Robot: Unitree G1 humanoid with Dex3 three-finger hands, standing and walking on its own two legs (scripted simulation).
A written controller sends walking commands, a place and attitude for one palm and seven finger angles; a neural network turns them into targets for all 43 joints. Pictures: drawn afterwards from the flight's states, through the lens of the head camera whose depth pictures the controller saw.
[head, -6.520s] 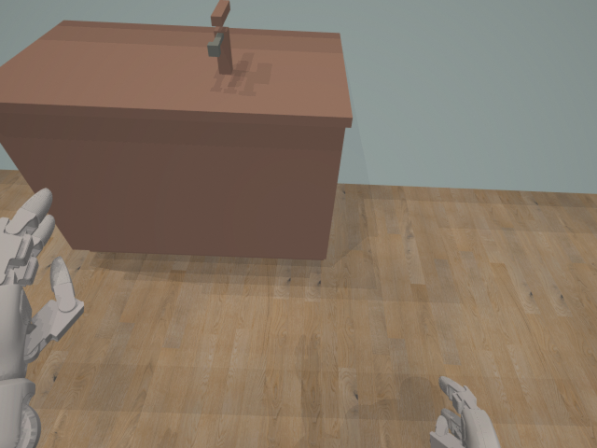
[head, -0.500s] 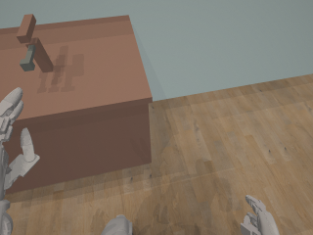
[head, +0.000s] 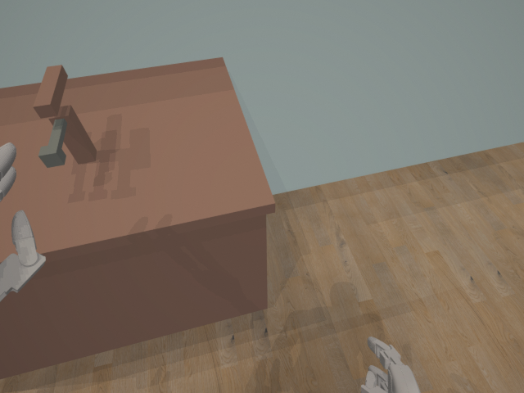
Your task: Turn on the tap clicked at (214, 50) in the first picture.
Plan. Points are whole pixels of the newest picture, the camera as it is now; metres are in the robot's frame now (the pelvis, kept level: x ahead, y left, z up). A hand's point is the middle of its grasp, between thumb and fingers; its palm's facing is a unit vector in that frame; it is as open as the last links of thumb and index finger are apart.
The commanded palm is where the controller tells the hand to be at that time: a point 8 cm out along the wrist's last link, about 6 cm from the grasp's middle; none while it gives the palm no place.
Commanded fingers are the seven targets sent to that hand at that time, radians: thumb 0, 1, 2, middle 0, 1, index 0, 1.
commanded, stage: come to a stop and stand still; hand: left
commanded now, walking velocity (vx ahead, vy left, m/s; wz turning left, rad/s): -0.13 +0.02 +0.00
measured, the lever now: (52, 155) +0.45 +0.40 +0.10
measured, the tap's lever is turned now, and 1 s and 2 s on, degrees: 0 0 0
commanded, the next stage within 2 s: look again from close up in 0.92 s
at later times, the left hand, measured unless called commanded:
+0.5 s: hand out of the picture +0.22 +0.31 +0.19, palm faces +0.42 -0.84 -0.33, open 7.4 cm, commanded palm +0.15 +0.32 +0.18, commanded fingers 0.00 0.90 0.90 -0.20 -0.30 -0.20 -0.30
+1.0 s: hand out of the picture +0.19 +0.31 +0.16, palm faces +0.37 -0.86 -0.35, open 7.4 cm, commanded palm +0.14 +0.35 +0.18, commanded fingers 0.00 0.90 0.90 -0.20 -0.30 -0.20 -0.30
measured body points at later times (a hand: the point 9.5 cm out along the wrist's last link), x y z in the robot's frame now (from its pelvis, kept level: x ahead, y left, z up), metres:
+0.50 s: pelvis -0.03 +0.05 +0.01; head -0.01 +0.07 +0.46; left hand +0.20 +0.35 +0.21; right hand +0.13 -0.20 -0.07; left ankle +0.01 +0.13 -0.73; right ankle +0.01 -0.08 -0.73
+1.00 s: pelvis -0.03 +0.07 +0.01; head -0.03 +0.08 +0.46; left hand +0.17 +0.35 +0.18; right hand +0.16 -0.14 -0.05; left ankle +0.01 +0.13 -0.73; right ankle -0.02 -0.06 -0.73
